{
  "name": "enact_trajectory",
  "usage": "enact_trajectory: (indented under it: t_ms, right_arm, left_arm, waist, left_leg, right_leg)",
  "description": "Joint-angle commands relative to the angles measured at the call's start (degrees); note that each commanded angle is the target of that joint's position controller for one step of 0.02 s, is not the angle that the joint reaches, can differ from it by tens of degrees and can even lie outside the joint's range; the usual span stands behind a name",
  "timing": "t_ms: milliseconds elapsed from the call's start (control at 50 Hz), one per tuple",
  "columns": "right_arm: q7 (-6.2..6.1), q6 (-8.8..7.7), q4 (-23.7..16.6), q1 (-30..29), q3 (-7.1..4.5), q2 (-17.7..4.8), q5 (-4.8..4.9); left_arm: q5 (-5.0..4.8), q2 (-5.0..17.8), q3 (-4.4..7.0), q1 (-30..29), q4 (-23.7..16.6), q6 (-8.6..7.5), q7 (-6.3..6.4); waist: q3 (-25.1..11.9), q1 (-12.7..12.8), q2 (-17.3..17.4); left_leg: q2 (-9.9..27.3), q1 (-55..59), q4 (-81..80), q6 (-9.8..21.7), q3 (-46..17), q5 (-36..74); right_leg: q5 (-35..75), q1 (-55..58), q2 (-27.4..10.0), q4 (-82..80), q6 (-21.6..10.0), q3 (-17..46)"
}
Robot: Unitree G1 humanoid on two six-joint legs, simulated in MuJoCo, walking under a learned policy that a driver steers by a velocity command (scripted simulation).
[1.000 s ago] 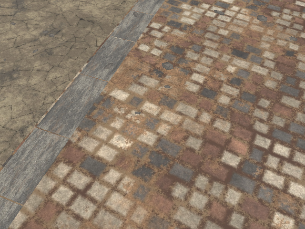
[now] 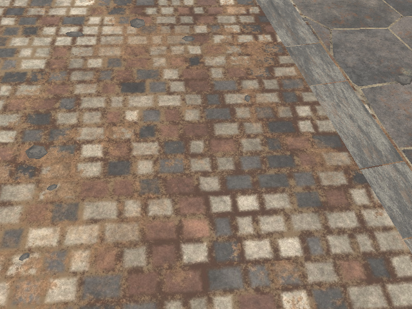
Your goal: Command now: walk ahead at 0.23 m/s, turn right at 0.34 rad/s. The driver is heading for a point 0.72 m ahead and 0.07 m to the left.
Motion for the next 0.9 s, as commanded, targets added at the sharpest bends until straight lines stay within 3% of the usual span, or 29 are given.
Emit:
enact_trajectory:
  t_ms: [20, 80, 100, 120, 140, 160, 180, 200, 220, 260, 320, 400, 500, 540, 560, 580, 600, 620, 640, 660, 680, 700, 760, 820, 900]
  right_arm:
    - [0.58, -0.94, -2.53, 0.38, -3.01, -11.63, 0.72]
    - [1.89, -1.45, -1.33, 0.5, -2.85, -12.03, 2.0]
    - [2.2, -1.59, -0.81, 0.96, -2.42, -11.05, 2.1]
    - [2.48, -2.09, -0.47, 0.96, -1.44, -8.33, 1.63]
    - [3.12, -2.79, -1.67, -1.05, 0.25, -3.37, 0.18]
    - [2.9, -3.89, -5.32, -3.74, 0.22, -3.81, 0.38]
    - [2.56, -4.64, -5.68, -6.17, -1.19, -8.86, 1.7]
    - [2.91, -4.94, -5.05, -5.02, -1.8, -10.32, 2.34]
    - [3.11, -5.16, -3.71, -3.97, -1.8, -9.64, 1.96]
    - [3.55, -5.49, -3.21, -4.14, -1.74, -8.79, 0.74]
    - [4.1, -5.49, -2.93, -5.18, -0.55, -5.57, 0.53]
    - [4.73, -5.44, -4.54, -11.38, 0.69, -3.7, 1.11]
    - [5.64, -5.67, -5.82, -12.64, 0.16, -6.23, 1.4]
    - [5.11, -5.56, -4.6, -6.78, -0.99, -8.46, 1.0]
    - [4.49, -5.31, -2.24, 1.63, -2.21, -10.54, 0.93]
    - [3.85, -5.0, -0.58, 11.56, -3.09, -14.03, 0.53]
    - [4.29, -4.96, 0.72, 14.73, -3.77, -18.48, -0.14]
    - [4.34, -5.14, 0.34, 13.79, -2.3, -12.79, 0.92]
    - [3.96, -5.09, 0.24, 9.84, -1.6, -10.85, 0.93]
    - [3.72, -4.98, -0.25, 6.47, -1.33, -10.15, 0.54]
    - [3.75, -5.01, -0.4, 3.89, -1.1, -9.15, -0.12]
    - [3.74, -5.27, -0.69, 2.26, -0.62, -7.72, -0.85]
    - [3.72, -6.26, 0.26, 1.43, -0.65, -7.49, -0.02]
    - [3.15, -6.36, 1.6, 2.77, -1.06, -9.06, 0.19]
    - [2.56, -5.63, 2.95, 5.55, -1.28, -10.45, 0.8]
  left_arm:
    - [0.31, 1.31, -0.6, -4.4, -5.84, -2.19, -0.94]
    - [0.3, 1.98, -0.36, -0.09, -3.26, -3.54, -1.4]
    - [0.26, 1.92, -0.23, 2.78, -1.78, -3.83, -1.36]
    - [0.06, 2.61, 0.05, 6.79, -0.66, -4.05, -0.98]
    - [0.33, 5.64, 0.66, 12.81, 0.27, -4.27, -0.3]
    - [0.96, 13.24, 2.35, 14.57, 0.08, -4.45, -0.58]
    - [1.02, 10.61, 1.9, 14.9, 0.42, -5.59, -0.73]
    - [0.86, 7.1, 0.64, 12.88, 0.46, -6.45, -0.7]
    - [0.89, 5.46, 0.06, 11.16, 0.23, -7.01, -0.66]
    - [0.9, 4.34, -0.53, 8.63, -0.02, -7.15, -0.44]
    - [1.02, 4.45, -0.43, 8.33, 0.43, -7.18, 0.03]
    - [0.43, 6.35, 0.16, 11.68, 2.81, -7.34, 0.28]
    - [-0.38, 7.87, 0.88, 13.13, 5.36, -7.11, 0.34]
    - [-0.1, 8.76, 1.09, 12.41, 5.61, -6.58, 0.53]
    - [0.24, 7.8, 0.62, 12.71, 5.71, -6.21, 0.75]
    - [1.49, 5.1, -0.62, 13.84, 4.68, -6.08, 1.0]
    - [0.64, -2.47, -2.63, 21.82, 3.58, -7.1, 0.6]
    - [-0.5, 3.52, -1.56, 17.37, 4.39, -8.2, 0.27]
    - [-1.84, 6.39, -0.67, 11.19, 2.62, -8.72, -0.12]
    - [-1.37, 5.97, -1.04, 7.79, 1.85, -9.13, 0.01]
    - [-0.23, 5.38, -0.91, 6.02, 1.64, -9.23, 0.14]
    - [0.05, 4.87, -0.74, 7.14, 2.08, -8.76, 0.09]
    - [0.28, 2.29, -1.19, 9.0, 3.04, -7.08, 0.22]
    - [1.07, 1.56, -1.55, 3.21, 1.3, -6.96, 0.39]
    - [0.8, -0.06, -2.3, -4.58, -0.17, -8.08, -0.48]
  waist:
    - [-4.03, -1.72, 13.89]
    - [-1.99, 0.83, 11.67]
    - [-2.0, 2.28, 10.46]
    - [-3.87, 4.24, 8.59]
    - [-6.73, 6.19, -1.29]
    - [-4.36, 6.66, -13.75]
    - [-0.89, 8.29, -9.78]
    - [2.2, 6.52, -8.87]
    - [3.11, 5.56, -7.8]
    - [4.1, 4.12, -5.97]
    - [2.43, 3.81, -3.82]
    - [3.66, 5.9, -4.13]
    - [4.69, 4.22, -4.1]
    - [-0.33, 0.45, -4.8]
    - [-6.15, -3.66, -4.16]
    - [-14.72, -7.24, 1.03]
    - [-23.51, -2.49, 19.08]
    - [-21.69, -5.07, 15.33]
    - [-12.22, -4.69, 11.8]
    - [-7.75, -3.21, 6.08]
    - [-4.49, -1.52, 4.37]
    - [-3.93, 0.55, 5.58]
    - [-2.36, 2.69, 6.28]
    - [0.84, 1.69, 4.71]
    - [2.17, -1.29, 3.87]
  left_leg:
    - [11.21, 4.57, -12.34, 11.16, -11.24, -9.29]
    - [11.11, 0.03, -10.66, 10.77, -9.99, -9.64]
    - [10.27, -2.82, -8.32, 9.78, -8.94, -8.58]
    - [8.64, -7.54, -3.77, 7.31, -6.93, -8.12]
    - [3.57, -15.7, 11.96, 2.73, -0.8, -11.48]
    - [-2.36, -30.72, 24.39, 0.07, 2.71, -20.18]
    - [0.52, -35.42, 34.04, 0.02, -2.08, -21.46]
    - [2.49, -37.89, 36.59, 0.91, -3.63, -15.99]
    - [3.4, -37.96, 36.63, 1.42, -3.58, -11.03]
    - [4.45, -36.32, 33.27, 0.74, -3.52, -2.83]
    - [3.21, -30.63, 25.09, -1.29, -1.28, 6.22]
    - [0.58, -22.14, 11.61, -1.65, 0.32, 14.56]
    - [-0.26, -18.65, 5.23, 2.06, -0.91, 12.18]
    - [-3.32, -8.86, 4.43, 4.38, 1.9, 8.85]
    - [-4.52, 3.27, 4.59, 6.1, 3.08, 8.88]
    - [4.81, 21.24, 7.07, 9.51, -7.36, 8.94]
    - [18.54, 37.62, -1.81, 18.84, -38.23, -10.46]
    - [18.24, 35.84, -9.11, 17.54, -45.55, -19.12]
    - [17.01, 28.77, -9.63, 15.11, -36.61, -16.92]
    - [15.03, 20.84, -10.11, 13.9, -30.11, -10.14]
    - [12.93, 13.86, -11.19, 13.63, -25.31, -3.84]
    - [11.2, 9.52, -12.68, 13.37, -21.9, 0.03]
    - [10.11, 3.43, -17.01, 14.97, -16.33, 3.89]
    - [9.48, 2.98, -19.49, 15.05, -12.19, 6.87]
    - [7.12, 4.54, -19.27, 12.51, -6.17, 10.56]
  right_leg:
    - [-1.46, 3.18, -0.25, -12.14, -1.83, -3.84]
    - [8.02, 14.28, 0.9, -27.21, -5.02, -6.38]
    - [10.09, 20.36, 1.58, -31.71, -6.11, -6.8]
    - [10.19, 28.9, -0.31, -32.51, -7.09, -3.59]
    - [9.41, 37.5, -10.77, -35.8, -9.76, 10.47]
    - [-0.8, 38.02, -22.18, -41.11, -18.99, 30.33]
    - [-7.03, 34.49, -23.53, -43.35, -23.05, 34.3]
    - [-9.44, 33.6, -21.08, -43.74, -21.34, 29.76]
    - [-7.47, 32.41, -18.33, -44.49, -19.34, 25.18]
    - [5.51, 30.15, -15.76, -45.95, -17.24, 18.51]
    - [18.65, 27.04, -12.57, -46.89, -16.23, 9.53]
    - [20.78, 22.75, -11.68, -47.32, -15.08, 4.63]
    - [26.44, 28.22, -15.79, -44.58, -13.54, 5.21]
    - [45.59, 30.12, -14.41, -35.57, -11.86, 3.14]
    - [52.23, 27.31, -11.72, -24.83, -10.31, 0.82]
    - [38.48, 15.69, -8.85, -7.36, -8.23, -0.77]
    - [-3.12, -4.81, 2.56, 14.02, -4.32, 0.32]
    - [-8.32, -10.97, 1.1, 20.47, -4.72, 7.12]
    - [-4.22, -15.42, -1.99, 21.68, -5.3, 5.11]
    - [0.73, -13.95, -4.89, 19.17, -5.77, 3.31]
    - [4.09, -12.13, -6.71, 15.6, -5.76, 2.69]
    - [6.45, -8.62, -8.27, 13.73, -5.86, 3.22]
    - [8.27, -5.95, -9.27, 9.04, -4.51, 2.24]
    - [16.69, -10.21, -9.96, 0.37, -2.78, 1.71]
    - [28.45, -7.84, -7.91, -14.85, -2.44, -0.67]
